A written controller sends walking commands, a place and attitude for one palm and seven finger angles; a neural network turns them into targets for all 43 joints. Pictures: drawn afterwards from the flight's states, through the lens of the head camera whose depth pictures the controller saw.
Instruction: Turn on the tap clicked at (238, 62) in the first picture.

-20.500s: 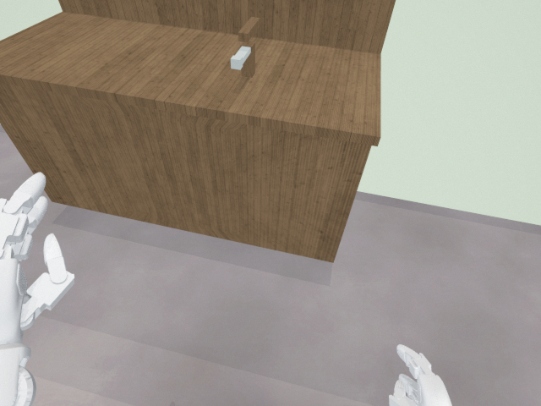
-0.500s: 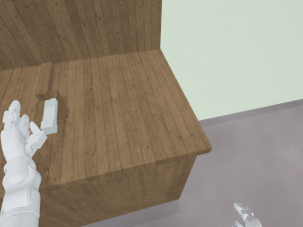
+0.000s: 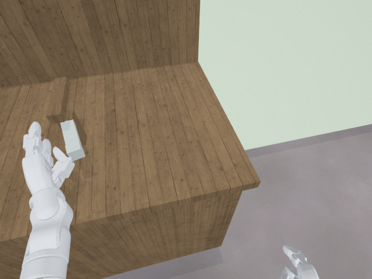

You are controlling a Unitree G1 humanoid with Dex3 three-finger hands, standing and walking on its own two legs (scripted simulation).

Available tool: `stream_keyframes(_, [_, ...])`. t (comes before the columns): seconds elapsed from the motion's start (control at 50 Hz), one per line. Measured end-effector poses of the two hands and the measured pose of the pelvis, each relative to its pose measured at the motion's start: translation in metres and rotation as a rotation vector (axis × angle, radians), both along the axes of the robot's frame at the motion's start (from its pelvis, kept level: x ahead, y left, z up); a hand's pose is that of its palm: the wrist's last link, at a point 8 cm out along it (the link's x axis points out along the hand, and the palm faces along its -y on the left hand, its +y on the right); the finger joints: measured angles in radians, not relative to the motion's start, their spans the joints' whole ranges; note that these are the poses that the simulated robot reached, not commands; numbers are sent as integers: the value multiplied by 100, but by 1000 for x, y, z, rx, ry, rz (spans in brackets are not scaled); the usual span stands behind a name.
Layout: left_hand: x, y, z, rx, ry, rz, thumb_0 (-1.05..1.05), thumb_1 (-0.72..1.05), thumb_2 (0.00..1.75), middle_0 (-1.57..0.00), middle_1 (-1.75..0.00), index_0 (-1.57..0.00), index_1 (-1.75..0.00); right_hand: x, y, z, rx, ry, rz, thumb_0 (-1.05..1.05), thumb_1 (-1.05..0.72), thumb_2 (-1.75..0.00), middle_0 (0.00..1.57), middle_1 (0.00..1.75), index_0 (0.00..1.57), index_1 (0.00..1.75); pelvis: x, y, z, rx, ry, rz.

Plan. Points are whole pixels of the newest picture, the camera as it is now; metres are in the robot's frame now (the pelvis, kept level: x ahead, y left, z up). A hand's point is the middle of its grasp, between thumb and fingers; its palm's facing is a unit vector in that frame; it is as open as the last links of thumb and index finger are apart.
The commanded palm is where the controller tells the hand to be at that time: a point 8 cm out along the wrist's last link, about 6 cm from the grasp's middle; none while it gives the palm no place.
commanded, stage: push the lever round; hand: left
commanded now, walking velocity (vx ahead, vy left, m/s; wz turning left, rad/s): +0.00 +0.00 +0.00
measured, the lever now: (75, 151) +0.35 +0.27 +0.09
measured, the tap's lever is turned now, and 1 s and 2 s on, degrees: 15 34 60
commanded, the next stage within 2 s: none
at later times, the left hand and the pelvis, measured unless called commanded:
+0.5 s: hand (87, 155) +0.34 +0.24 +0.09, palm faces +0.65 -0.75 -0.07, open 7.7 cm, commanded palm +0.29 +0.26 +0.09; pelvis +0.00 -0.01 +0.00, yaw +0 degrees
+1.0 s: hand (93, 152) +0.35 +0.23 +0.09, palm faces +0.73 -0.68 -0.05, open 7.7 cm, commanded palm +0.30 +0.24 +0.09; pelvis +0.00 +0.00 +0.00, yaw +1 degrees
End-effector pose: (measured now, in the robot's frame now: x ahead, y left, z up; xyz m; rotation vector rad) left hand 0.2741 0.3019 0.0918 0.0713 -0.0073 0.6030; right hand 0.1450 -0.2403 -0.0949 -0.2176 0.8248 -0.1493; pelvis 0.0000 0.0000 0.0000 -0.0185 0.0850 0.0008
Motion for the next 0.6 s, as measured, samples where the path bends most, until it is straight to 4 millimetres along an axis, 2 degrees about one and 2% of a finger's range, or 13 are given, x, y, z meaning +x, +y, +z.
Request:
stream_keyframes(0.36, [11, -28, 1, 0, 10, 76, 1, 95, 91, -15, -15, -16, -15, 5, -1, -1, 7, 22, 11, 1, -90, -90, 20, 30, 21, 30, 1, -4, 1, 3, -6, 4])
stream_keyframes(0.6, [15, -36, 0, -13, 19, 137, 0, 93, 90, -15, -15, -15, -14, 6, -5, -1, 2, 43, 3, 1, -90, -90, 20, 30, 21, 30, 3, -6, 1, 3, -9, 5])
